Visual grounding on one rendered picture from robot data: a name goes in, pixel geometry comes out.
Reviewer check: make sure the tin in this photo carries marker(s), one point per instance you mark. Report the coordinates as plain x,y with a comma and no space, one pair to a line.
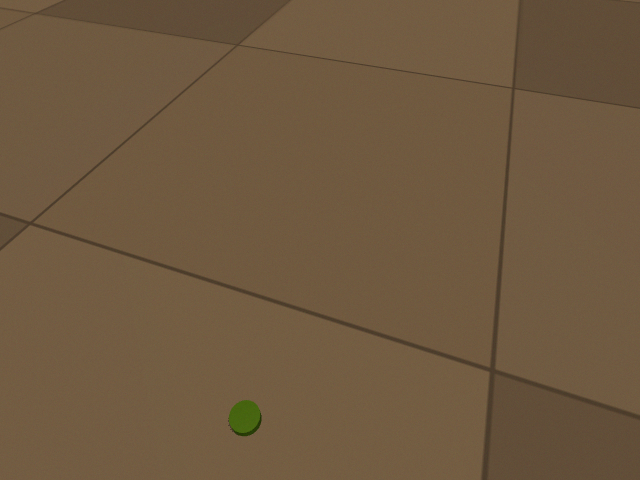
245,418

